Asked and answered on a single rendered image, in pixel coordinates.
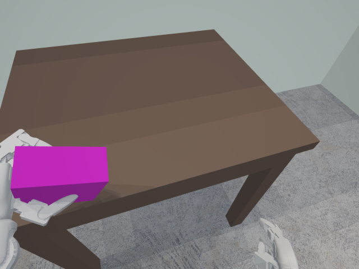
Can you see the right robot hand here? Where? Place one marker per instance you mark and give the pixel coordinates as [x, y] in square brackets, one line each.
[276, 255]

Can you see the table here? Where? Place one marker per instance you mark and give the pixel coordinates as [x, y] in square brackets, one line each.
[176, 112]

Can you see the sponge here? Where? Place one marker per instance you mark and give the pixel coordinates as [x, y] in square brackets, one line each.
[49, 173]

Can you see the left robot forearm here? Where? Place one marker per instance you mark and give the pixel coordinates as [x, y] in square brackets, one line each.
[9, 246]

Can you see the left robot hand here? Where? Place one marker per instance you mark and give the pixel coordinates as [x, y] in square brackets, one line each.
[34, 211]

